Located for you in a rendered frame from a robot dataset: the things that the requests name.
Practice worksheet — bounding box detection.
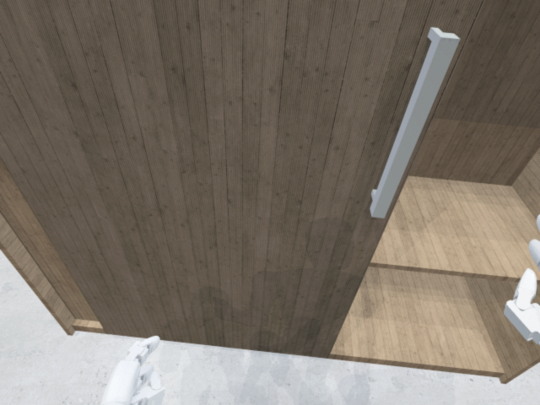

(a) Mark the wardrobe door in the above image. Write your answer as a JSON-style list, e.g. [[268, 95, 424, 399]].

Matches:
[[0, 0, 485, 359], [0, 160, 98, 321]]

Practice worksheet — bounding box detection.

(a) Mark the robot left hand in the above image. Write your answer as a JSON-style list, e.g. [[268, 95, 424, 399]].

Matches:
[[100, 336, 165, 405]]

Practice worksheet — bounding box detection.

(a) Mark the robot right hand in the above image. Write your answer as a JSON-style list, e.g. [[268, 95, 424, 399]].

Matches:
[[504, 214, 540, 345]]

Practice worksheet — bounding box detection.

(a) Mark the handle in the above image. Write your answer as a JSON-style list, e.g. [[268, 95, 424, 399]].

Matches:
[[370, 27, 460, 219]]

